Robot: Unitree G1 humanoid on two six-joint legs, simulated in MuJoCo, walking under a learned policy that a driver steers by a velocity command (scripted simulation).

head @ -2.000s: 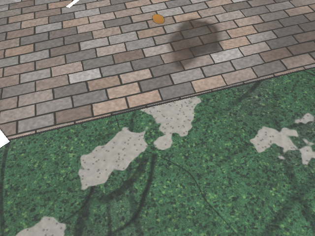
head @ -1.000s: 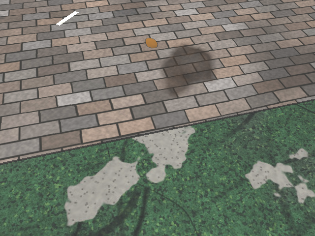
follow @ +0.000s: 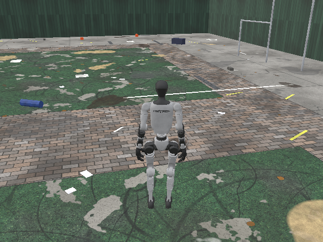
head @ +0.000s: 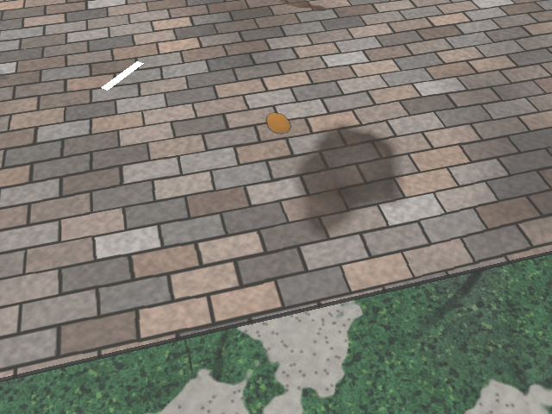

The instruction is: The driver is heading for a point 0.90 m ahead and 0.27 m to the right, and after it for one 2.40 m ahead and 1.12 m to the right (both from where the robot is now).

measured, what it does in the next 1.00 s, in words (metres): steps on the spot: left foot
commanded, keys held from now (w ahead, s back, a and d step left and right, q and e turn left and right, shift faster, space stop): no key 0.60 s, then w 0.40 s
